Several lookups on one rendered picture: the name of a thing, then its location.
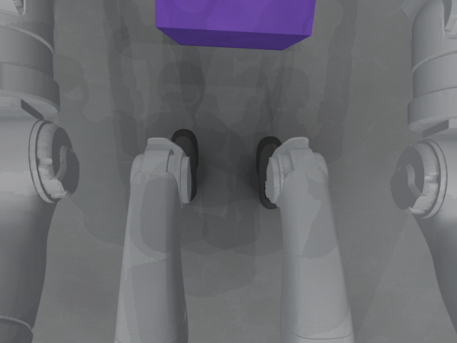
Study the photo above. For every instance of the left robot forearm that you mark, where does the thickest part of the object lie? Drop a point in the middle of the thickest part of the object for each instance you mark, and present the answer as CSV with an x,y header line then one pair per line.
x,y
27,86

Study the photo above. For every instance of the robot left upper arm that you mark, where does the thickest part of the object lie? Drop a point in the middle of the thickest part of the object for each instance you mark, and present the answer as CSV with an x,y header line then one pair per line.
x,y
38,167

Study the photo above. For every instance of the right robot thigh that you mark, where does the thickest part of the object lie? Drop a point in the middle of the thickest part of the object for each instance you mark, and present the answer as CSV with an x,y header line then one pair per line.
x,y
315,306

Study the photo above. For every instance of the robot right upper arm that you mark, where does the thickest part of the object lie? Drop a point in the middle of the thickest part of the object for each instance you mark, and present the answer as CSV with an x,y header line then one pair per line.
x,y
425,185

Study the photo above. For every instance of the right robot forearm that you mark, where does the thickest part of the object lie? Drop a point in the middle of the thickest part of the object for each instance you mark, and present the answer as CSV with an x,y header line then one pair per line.
x,y
433,40

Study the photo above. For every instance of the robot left foot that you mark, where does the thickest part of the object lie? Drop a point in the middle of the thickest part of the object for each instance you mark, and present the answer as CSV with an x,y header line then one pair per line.
x,y
187,141

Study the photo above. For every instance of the carton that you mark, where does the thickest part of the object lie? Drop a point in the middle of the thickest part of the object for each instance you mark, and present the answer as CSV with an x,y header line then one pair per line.
x,y
246,24

